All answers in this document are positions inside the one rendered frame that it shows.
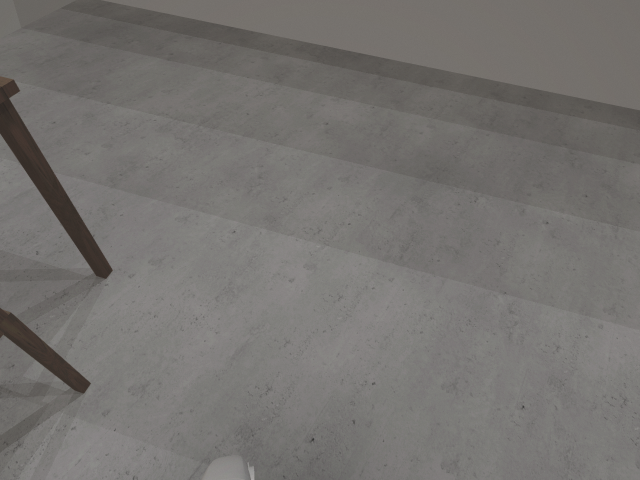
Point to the chair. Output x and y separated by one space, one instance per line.
27 340

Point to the table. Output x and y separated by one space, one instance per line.
22 144

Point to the left robot thigh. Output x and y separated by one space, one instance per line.
229 468

